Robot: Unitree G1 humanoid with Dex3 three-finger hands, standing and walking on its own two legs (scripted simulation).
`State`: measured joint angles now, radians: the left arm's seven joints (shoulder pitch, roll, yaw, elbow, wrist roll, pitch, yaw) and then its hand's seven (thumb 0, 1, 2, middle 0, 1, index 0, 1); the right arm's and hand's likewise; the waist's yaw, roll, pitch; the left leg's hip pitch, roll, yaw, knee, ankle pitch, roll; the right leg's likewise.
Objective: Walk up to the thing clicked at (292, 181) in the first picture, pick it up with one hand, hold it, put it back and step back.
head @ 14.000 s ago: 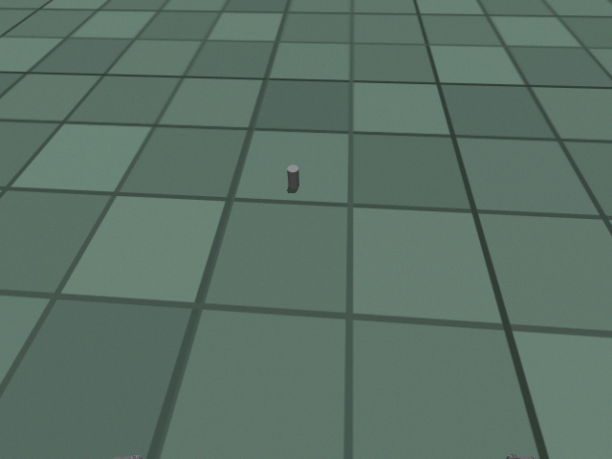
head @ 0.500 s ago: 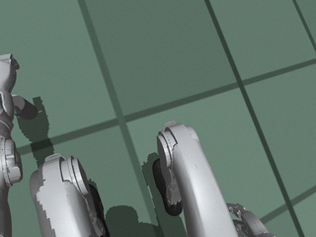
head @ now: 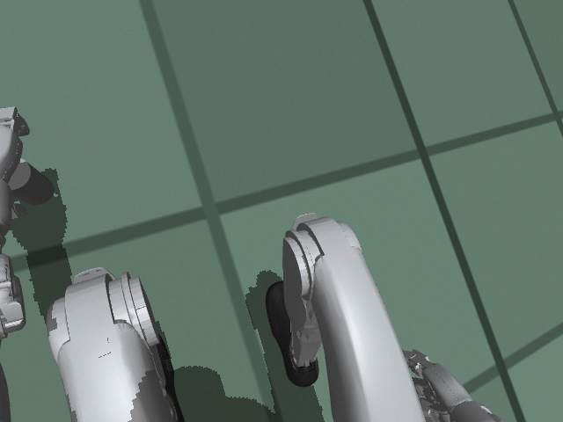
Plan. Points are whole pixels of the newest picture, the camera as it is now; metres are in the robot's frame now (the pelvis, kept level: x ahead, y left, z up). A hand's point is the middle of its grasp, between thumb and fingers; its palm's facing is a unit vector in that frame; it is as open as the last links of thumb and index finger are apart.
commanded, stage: rest palm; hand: left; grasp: from above
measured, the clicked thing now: (23, 182) +0.48 +0.29 -0.26
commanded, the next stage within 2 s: close in 0.40 s
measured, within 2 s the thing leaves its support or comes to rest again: neither
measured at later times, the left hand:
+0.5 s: hand (15, 184) +0.47 +0.29 -0.23, palm faces -0.44 -0.12 -0.89, open 13.1 cm
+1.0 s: hand (13, 185) +0.47 +0.29 -0.24, palm faces -0.43 -0.12 -0.90, open 11.0 cm
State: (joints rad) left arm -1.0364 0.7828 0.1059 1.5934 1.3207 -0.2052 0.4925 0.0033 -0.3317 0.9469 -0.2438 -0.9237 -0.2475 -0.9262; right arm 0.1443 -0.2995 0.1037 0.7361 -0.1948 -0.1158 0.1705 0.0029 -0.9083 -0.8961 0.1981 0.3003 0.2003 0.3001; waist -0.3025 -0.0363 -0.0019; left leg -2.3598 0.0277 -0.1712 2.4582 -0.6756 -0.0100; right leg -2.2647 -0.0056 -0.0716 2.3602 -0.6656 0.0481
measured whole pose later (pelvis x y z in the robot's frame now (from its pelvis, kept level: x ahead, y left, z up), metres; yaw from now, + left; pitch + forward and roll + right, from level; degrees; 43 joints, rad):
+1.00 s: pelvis +0.00 +0.01 -0.02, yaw -4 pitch +29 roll -12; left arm -1.04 0.94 0.16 1.72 1.31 -0.22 0.59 0.00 -0.10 0.87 -0.37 -0.89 -0.38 -0.88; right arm 0.13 -0.32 0.21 0.73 -0.28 -0.21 0.26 0.00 -0.90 -0.90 0.20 0.30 0.20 0.30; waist -0.36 -0.09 0.10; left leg -2.37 0.03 -0.24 2.56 -0.71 -0.01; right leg -2.26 0.02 -0.12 2.41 -0.67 0.07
